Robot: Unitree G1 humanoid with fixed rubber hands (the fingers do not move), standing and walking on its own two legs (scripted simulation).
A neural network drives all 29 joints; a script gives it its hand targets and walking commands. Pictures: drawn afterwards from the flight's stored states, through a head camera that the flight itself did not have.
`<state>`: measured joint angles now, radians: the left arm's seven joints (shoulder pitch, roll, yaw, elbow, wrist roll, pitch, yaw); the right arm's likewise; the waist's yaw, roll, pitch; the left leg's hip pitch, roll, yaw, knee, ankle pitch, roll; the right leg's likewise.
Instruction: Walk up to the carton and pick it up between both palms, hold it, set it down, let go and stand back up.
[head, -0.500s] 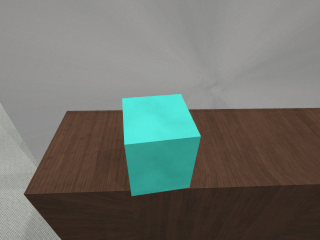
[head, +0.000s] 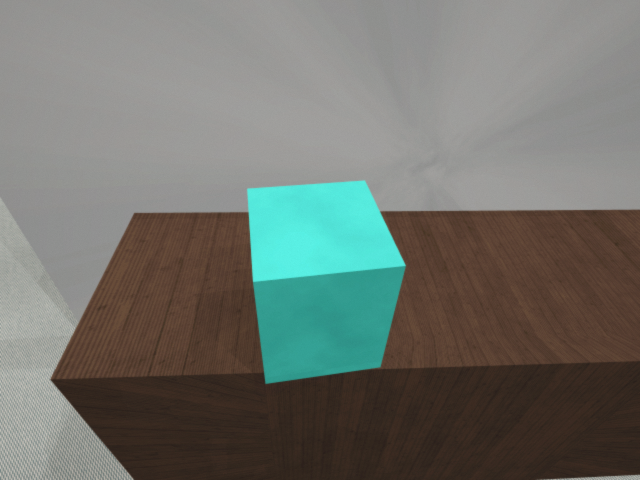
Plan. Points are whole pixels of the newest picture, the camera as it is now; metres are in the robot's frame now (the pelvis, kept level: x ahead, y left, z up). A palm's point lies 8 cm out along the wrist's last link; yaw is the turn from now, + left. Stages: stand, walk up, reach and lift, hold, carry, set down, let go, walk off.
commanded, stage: stand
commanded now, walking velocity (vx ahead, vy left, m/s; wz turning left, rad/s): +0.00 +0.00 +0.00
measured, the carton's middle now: (315, 280) +0.45 +0.05 -0.01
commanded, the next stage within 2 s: none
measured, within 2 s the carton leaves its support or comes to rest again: neither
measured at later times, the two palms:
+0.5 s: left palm out of the picture +0.04 +0.26 -0.13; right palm out of the picture +0.08 -0.24 -0.10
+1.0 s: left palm out of the picture +0.03 +0.26 -0.13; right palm out of the picture +0.08 -0.24 -0.10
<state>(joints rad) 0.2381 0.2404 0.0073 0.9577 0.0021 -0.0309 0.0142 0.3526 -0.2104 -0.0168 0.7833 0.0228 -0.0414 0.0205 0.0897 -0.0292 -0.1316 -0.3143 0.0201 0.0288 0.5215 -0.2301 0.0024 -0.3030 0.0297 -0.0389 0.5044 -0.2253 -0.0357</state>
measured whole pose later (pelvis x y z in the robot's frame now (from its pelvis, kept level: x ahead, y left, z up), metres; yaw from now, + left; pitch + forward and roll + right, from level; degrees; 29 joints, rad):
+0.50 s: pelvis -0.01 +0.00 +0.00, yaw +0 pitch +0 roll +0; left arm 0.24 0.25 0.01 0.98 0.00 -0.03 0.01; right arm 0.35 -0.21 -0.02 0.78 0.02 -0.04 0.02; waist 0.09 -0.03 -0.10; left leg -0.31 0.02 0.03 0.52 -0.22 0.00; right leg -0.30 0.03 -0.04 0.50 -0.21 -0.04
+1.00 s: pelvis -0.01 +0.00 +0.00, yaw +0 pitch +0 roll +0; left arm 0.24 0.25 0.01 0.98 0.00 -0.03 0.01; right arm 0.35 -0.21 -0.02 0.78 0.02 -0.04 0.02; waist 0.09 -0.03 -0.08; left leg -0.31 0.02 0.03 0.52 -0.21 0.00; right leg -0.30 0.03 -0.04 0.50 -0.21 -0.04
